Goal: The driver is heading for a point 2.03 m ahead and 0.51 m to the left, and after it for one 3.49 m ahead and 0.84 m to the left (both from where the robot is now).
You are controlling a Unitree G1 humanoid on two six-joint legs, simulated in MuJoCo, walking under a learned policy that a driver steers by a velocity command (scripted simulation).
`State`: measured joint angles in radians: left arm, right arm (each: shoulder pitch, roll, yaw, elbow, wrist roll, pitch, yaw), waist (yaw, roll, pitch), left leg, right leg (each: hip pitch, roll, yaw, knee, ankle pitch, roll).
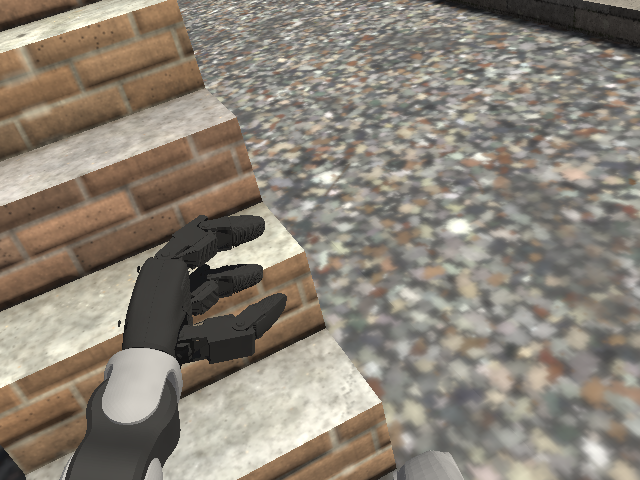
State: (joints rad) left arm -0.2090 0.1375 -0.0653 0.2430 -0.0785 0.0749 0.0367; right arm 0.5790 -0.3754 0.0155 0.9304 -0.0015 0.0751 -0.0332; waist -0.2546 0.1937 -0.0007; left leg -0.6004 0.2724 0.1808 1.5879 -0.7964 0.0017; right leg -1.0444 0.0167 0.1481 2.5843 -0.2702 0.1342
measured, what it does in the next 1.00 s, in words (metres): walks backwards: right foot, then left foot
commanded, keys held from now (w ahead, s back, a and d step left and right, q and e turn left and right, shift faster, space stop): w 0.28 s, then no key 0.72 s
